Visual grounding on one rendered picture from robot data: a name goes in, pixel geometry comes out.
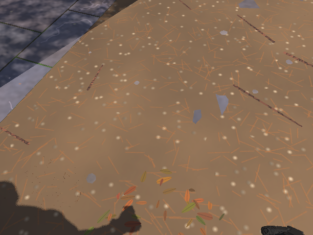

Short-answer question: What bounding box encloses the robot right hand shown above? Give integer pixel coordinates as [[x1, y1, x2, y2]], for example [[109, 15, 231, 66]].
[[261, 225, 304, 235]]

